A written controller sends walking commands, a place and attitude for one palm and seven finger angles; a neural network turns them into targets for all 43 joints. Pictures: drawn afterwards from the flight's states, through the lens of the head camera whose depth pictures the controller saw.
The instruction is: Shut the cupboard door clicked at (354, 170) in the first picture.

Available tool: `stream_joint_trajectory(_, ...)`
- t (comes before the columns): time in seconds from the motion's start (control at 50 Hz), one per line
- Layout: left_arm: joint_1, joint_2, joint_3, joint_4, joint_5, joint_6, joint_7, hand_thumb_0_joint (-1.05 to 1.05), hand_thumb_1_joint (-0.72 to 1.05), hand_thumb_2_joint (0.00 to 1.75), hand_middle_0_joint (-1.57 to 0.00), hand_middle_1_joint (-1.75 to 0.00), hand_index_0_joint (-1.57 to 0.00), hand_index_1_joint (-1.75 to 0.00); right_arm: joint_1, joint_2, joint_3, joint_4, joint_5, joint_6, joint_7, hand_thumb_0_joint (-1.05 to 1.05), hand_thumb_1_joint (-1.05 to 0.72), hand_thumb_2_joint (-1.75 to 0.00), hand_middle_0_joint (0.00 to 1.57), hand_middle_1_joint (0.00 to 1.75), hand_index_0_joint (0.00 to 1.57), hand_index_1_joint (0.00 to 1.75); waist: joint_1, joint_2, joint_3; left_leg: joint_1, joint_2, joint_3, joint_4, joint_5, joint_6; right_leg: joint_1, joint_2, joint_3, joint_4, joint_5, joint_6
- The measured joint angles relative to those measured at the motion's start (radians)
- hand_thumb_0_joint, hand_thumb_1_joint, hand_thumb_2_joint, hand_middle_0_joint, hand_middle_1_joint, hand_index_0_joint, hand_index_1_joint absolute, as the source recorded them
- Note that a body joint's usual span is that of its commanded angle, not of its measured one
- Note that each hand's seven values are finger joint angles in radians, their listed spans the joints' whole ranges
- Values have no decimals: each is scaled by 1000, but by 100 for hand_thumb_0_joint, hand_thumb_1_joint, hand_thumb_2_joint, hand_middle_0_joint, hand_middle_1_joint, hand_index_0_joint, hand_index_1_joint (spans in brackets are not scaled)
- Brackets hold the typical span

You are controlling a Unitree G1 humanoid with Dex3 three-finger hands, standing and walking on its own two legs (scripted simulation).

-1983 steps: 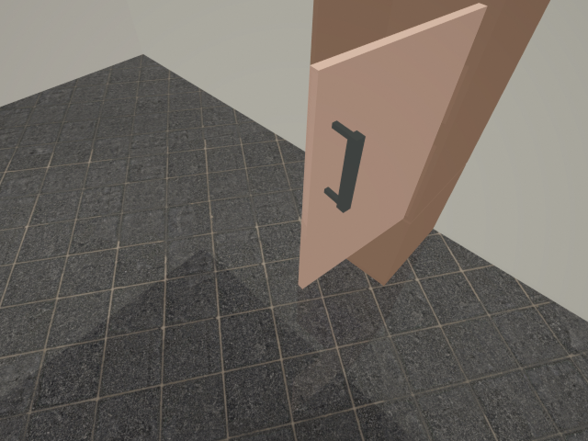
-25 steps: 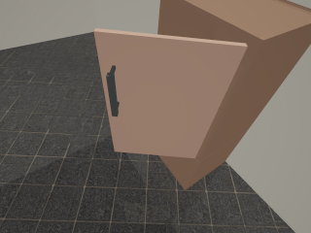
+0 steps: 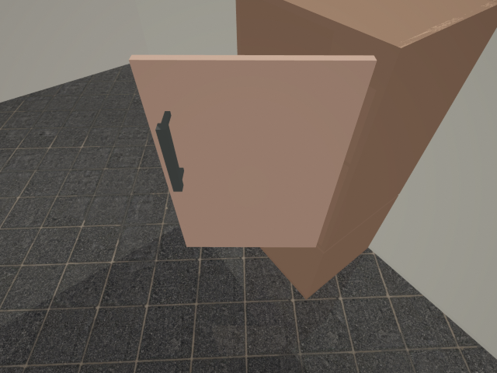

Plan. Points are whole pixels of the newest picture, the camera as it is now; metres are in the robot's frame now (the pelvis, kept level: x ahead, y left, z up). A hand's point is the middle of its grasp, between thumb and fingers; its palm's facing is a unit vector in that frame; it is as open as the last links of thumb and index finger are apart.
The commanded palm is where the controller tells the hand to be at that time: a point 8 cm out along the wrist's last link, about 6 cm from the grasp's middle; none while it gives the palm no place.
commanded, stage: look again from close up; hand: left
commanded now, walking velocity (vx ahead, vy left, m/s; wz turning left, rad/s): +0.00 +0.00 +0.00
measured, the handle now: (172, 153) +0.49 +0.18 +0.07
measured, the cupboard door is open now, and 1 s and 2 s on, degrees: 53 53 53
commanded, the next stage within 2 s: raise the hand and make a fist in 0.38 s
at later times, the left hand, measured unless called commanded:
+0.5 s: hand out of the picture +0.03 +0.14 -0.16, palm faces -0.01 -0.97 -0.25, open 7.3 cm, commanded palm +0.10 +0.19 -0.07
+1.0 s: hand out of the picture +0.11 +0.17 -0.04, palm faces +0.16 -0.99 -0.02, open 5.7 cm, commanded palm +0.12 +0.21 -0.02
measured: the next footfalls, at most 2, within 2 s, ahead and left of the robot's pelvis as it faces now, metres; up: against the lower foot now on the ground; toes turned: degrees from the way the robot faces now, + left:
none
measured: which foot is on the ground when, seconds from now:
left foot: down 0.00-1.00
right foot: down 0.00-1.00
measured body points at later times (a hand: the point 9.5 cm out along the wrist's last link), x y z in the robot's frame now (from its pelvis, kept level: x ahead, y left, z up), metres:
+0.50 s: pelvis +0.01 -0.04 +0.00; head +0.03 -0.06 +0.45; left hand +0.04 +0.19 -0.14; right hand +0.02 -0.27 -0.17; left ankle -0.02 +0.10 -0.74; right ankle +0.01 -0.15 -0.74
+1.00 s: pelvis -0.05 -0.04 -0.09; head +0.00 -0.02 +0.36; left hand +0.10 +0.22 -0.03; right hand +0.21 -0.25 -0.12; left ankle -0.02 +0.10 -0.74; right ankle +0.01 -0.15 -0.74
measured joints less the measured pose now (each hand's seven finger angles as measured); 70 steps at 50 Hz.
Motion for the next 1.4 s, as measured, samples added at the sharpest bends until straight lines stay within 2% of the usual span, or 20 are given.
stream_joint_trajectory(0.18, 6, 4, 5, -8, -5, -2, -3, 1, 91, 90, -20, -30, -20, -30, -8, -9, 7, -4, -1, 3, 1, 1, -92, -90, 20, 30, 20, 30, 1, 52, -12, 25, -5, 11, -22, 2, -9, -7, -4, 13, 36, -25, -1)
stream_joint_trajectory(0.5, -36, 8, 13, -16, -6, -15, 1, 1, 92, 90, -20, -30, -20, -30, -62, -35, -3, 25, 4, 5, 0, 0, -91, -90, 20, 30, 20, 30, 3, 19, 14, 27, 43, -2, -40, 18, -53, -1, 41, -9, 13, -19, -43)
stream_joint_trajectory(0.52, 4, 8, 63, -179, -34, 53, -13, 1, 92, 90, -20, -30, -20, -30, -56, -35, -4, -8, 3, -15, -19, 0, -91, -90, 20, 30, 20, 30, 7, 14, 33, 15, 53, 3, -1, 14, -50, -1, 48, -11, 24, -21, -45)
stream_joint_trajectory(0.54, 60, 18, 71, -362, -66, 53, -6, 2, 91, 90, -20, -30, -20, -30, -35, -36, -1, -51, 12, -60, -45, 0, -91, -90, 20, 30, 20, 30, 13, 4, 33, 0, 57, 6, 27, -3, -49, -19, 51, -11, 55, -32, -48)
stream_joint_trajectory(0.6, 133, 26, 63, -736, -144, -38, 39, 2, 91, 90, -21, -31, -21, -31, 5, -65, -13, -133, 41, -186, -72, 1, -91, -90, 20, 30, 20, 30, 8, 10, -17, -30, 51, -23, 60, -38, -64, -43, 41, -38, 101, -66, -50)
stream_joint_trajectory(0.66, 84, 5, 102, -895, -181, -162, 14, 2, 91, 90, -23, -33, -23, -33, -28, -92, -45, -218, 40, -253, -63, 1, -91, -90, 20, 30, 20, 30, -15, 19, -75, -107, 36, -48, 118, -44, -60, -107, 23, -60, 154, -83, -47)
stream_joint_trajectory(0.7, 43, -1, 141, -914, -209, -292, -50, 2, 91, 90, -26, -36, -26, -36, -74, -95, -61, -278, 31, -275, -46, 1, -91, -90, 20, 30, 20, 30, -21, 6, -107, -187, 31, -46, 177, -58, -60, -192, 15, -57, 222, -101, -48)
stream_joint_trajectory(0.76, 37, 1, 177, -911, -255, -489, -201, 1, 91, 90, -30, -40, -29, -40, -138, -87, -78, -370, 21, -288, -11, 1, -91, -90, 20, 30, 20, 30, -12, -40, -130, -319, 30, -38, 292, -92, -65, -333, 12, -44, 347, -137, -53)
stream_joint_trajectory(0.8, 65, 9, 181, -899, -266, -563, -305, 1, 91, 90, -33, -44, -33, -44, -164, -92, -84, -433, 21, -288, 7, 1, -91, -90, 20, 30, 20, 30, 1, -66, -129, -400, 31, -40, 376, -120, -67, -413, 10, -44, 427, -162, -57)
stream_joint_trajectory(0.82, 87, 14, 178, -898, -268, -568, -344, 1, 91, 90, -34, -45, -34, -46, -172, -99, -86, -463, 22, -284, 10, 1, -91, -90, 20, 30, 20, 30, 10, -74, -127, -437, 32, -44, 416, -134, -69, -447, 9, -46, 463, -174, -59)
stream_joint_trajectory(0.88, 165, 30, 166, -916, -274, -523, -391, 1, 90, 90, -40, -51, -40, -51, -183, -120, -87, -534, 24, -276, 4, 1, -91, -90, 20, 30, 20, 30, 38, -71, -125, -534, 32, -62, 526, -170, -66, -526, 7, -61, 549, -204, -59)
stream_joint_trajectory(0.98, 234, 48, 161, -1078, -288, -513, -319, 2, 90, 90, -49, -61, -49, -61, -180, -113, -58, -564, 20, -282, -25, 1, -90, -90, 20, 30, 20, 30, 78, -34, -125, -639, 34, -103, 660, -215, -55, -594, 7, -98, 633, -232, -53)
stream_joint_trajectory(1.06, 144, 58, 131, -1210, -290, -518, -300, 2, 90, 90, -56, -69, -56, -69, -170, -76, 3, -543, 24, -274, -39, 1, -90, -90, 20, 30, 20, 30, 79, -3, -117, -676, 35, -125, 716, -228, -50, -611, 9, -117, 658, -233, -47)
stream_joint_trajectory(1.1, 79, 67, 109, -1233, -278, -460, -314, 2, 90, 90, -59, -73, -59, -73, -157, -52, 31, -535, 32, -260, -41, 1, -90, -90, 21, 30, 20, 30, 64, 13, -113, -677, 35, -125, 717, -225, -45, -607, 10, -117, 649, -224, -41)
stream_joint_trajectory(1.16, 29, 83, 90, -1228, -255, -302, -328, 2, 90, 90, -65, -78, -65, -79, -116, -15, 58, -535, 46, -220, -41, 1, -90, -90, 21, 30, 20, 30, 31, 22, -113, -649, 35, -105, 676, -208, -35, -587, 11, -98, 609, -202, -31)
stream_joint_trajectory(1.2, 46, 87, 92, -1224, -254, -194, -311, 2, 90, 90, -68, -82, -68, -83, -77, 0, 63, -542, 51, -196, -43, 1, -90, -90, 21, 30, 21, 30, 9, 23, -115, -614, 34, -84, 629, -194, -27, -561, 11, -79, 569, -185, -25)
stream_joint_trajectory(1.24, 92, 81, 109, -1238, -265, -129, -269, 2, 90, 90, -72, -86, -72, -87, -37, 3, 59, -547, 49, -182, -45, 1, -90, -90, 21, 30, 21, 30, -6, 21, -119, -574, 33, -65, 583, -182, -21, -531, 11, -61, 529, -170, -19)
stream_joint_trajectory(1.3, 168, 75, 147, -1276, -272, -146, -189, 2, 90, 90, -78, -92, -78, -93, 13, -12, 45, -544, 38, -185, -47, 1, -90, -90, 21, 30, 21, 30, -7, 12, -125, -532, 31, -51, 536, -171, -16, -495, 10, -49, 487, -159, -15)
stream_joint_trajectory(1.36, 204, 78, 173, -1308, -263, -241, -142, 2, 90, 90, -83, -98, -83, -99, 38, -47, 31, -536, 24, -204, -39, 1, -90, -90, 21, 30, 20, 30, 3, 8, -126, -527, 25, -59, 531, -173, -13, -482, 5, -57, 478, -162, -13)
stream_joint_trajectory(1.4, 198, 80, 173, -1317, -259, -298, -149, 2, 90, 90, -87, -102, -86, -103, 34, -74, 26, -526, 21, -218, -36, 1, -90, -90, 21, 30, 20, 30, 10, 8, -122, -535, 21, -69, 543, -178, -11, -483, 0, -66, 484, -169, -11)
